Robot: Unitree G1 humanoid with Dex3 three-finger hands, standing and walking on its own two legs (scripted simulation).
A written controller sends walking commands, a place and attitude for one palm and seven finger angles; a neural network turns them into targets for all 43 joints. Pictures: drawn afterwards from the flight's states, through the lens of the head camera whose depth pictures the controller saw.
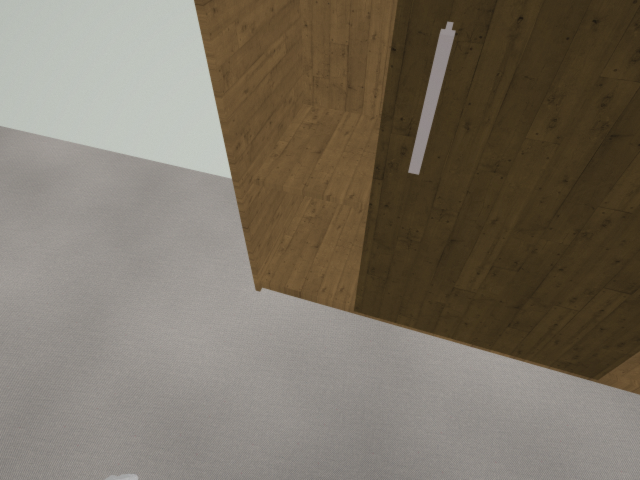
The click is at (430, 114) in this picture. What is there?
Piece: wardrobe's sliding door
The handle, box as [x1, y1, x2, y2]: [408, 22, 455, 174]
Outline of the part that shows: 453,22 447,22 446,27 444,29 441,29 439,34 408,172 417,174 419,172 455,31 451,29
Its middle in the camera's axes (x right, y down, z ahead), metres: +0.20 -0.24 +0.70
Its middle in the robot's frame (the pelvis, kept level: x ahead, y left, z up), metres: +0.71 -0.15 +0.11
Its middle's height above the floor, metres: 0.88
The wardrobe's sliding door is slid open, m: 0.36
